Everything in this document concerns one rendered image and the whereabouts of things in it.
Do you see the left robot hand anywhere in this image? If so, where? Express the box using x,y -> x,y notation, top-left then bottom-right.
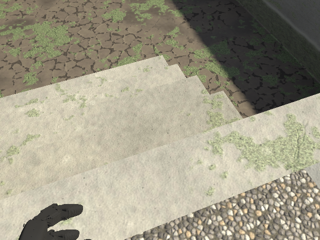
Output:
18,203 -> 91,240

